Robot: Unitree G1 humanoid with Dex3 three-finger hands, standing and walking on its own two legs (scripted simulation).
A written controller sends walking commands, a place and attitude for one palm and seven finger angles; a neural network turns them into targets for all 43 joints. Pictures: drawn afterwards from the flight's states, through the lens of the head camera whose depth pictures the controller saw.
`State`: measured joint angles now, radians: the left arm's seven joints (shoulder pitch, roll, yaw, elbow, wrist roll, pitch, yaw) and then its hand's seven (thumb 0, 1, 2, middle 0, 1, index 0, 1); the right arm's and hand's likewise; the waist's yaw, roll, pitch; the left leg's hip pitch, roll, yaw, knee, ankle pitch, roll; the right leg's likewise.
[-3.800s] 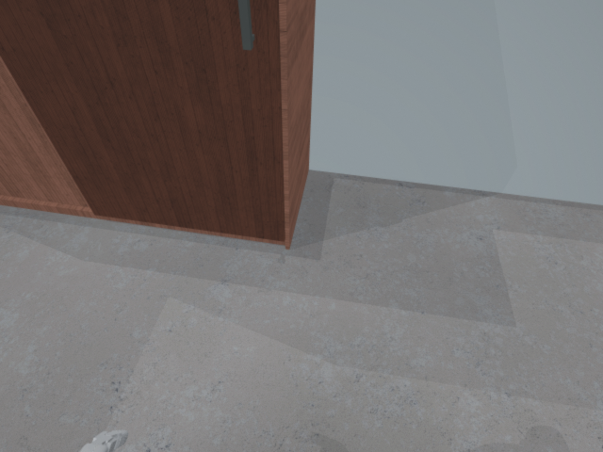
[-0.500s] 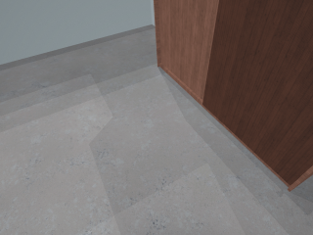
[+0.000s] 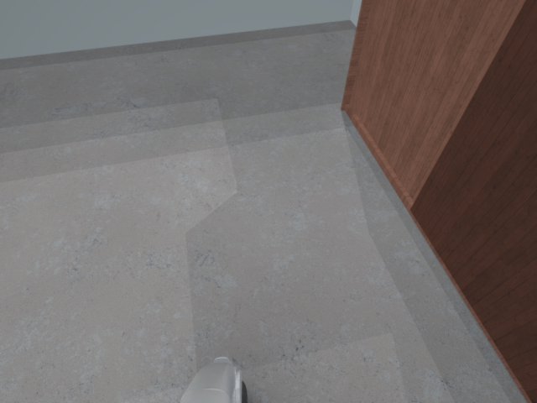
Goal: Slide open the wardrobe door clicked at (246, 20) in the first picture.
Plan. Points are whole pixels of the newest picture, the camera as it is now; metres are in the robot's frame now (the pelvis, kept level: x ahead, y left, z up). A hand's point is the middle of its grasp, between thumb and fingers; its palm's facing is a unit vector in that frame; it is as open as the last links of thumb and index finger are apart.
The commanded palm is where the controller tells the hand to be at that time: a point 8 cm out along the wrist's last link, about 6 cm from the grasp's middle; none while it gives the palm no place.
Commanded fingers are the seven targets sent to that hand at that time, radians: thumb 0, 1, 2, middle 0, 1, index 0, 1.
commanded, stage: turn to face it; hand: right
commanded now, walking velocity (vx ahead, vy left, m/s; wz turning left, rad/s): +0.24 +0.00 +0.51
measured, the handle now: out of the picture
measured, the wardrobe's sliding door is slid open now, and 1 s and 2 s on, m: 0.00 0.00 0.00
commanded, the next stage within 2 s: none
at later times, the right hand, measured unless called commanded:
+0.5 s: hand (376, 349) +0.26 -0.17 -0.17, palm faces +0.12 +0.98 -0.17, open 7.2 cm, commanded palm none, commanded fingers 0.00 -0.90 -0.90 0.20 0.30 0.20 0.30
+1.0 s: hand (410, 365) +0.23 -0.22 -0.15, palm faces +0.36 +0.89 -0.27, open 7.3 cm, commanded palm none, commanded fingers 0.00 -0.90 -0.90 0.20 0.30 0.20 0.30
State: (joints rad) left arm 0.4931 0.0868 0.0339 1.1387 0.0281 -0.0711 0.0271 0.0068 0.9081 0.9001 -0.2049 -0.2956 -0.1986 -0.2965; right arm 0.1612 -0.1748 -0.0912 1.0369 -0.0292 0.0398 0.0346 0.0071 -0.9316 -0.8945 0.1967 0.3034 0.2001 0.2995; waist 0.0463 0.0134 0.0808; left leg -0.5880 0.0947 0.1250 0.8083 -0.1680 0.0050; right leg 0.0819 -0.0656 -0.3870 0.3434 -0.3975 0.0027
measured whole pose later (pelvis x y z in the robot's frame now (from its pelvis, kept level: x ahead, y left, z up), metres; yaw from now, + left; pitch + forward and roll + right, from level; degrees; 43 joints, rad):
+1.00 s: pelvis +0.19 +0.02 +0.00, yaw -20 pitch +2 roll +2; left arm 0.21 0.21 0.08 0.93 0.02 0.04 -0.01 0.01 0.90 0.90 -0.21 -0.30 -0.20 -0.30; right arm 0.14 -0.23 -0.08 0.90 0.00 0.05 -0.02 0.00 -0.91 -0.89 0.20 0.30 0.20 0.30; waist 0.04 -0.04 0.06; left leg -0.38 0.05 0.00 0.80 -0.43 -0.08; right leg -0.38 0.04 0.07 0.49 -0.13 -0.04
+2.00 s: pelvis +0.21 +0.04 +0.00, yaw -57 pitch -1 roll -1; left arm 0.19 0.28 0.10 0.92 0.02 0.08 -0.03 0.01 0.91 0.90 -0.20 -0.30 -0.20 -0.30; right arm 0.16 -0.18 -0.03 0.84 -0.02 0.02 -0.02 0.00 -0.91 -0.89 0.20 0.30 0.21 0.30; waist 0.03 -0.05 0.08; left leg -0.26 0.10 0.12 0.58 -0.30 0.00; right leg -0.49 0.03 0.03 1.16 -0.43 0.05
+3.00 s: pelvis +0.21 -0.06 +0.01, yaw -71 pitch -1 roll +0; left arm 0.28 0.20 0.07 1.07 0.02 0.02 -0.03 0.01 0.91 0.90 -0.20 -0.30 -0.19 -0.30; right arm 0.44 -0.12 -0.02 1.12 -0.02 -0.06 -0.02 0.00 -0.92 -0.89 0.20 0.30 0.20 0.30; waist -0.02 -0.02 0.02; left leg -0.01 0.06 0.14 0.33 -0.29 -0.02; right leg -0.55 -0.10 -0.05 0.91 -0.18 0.03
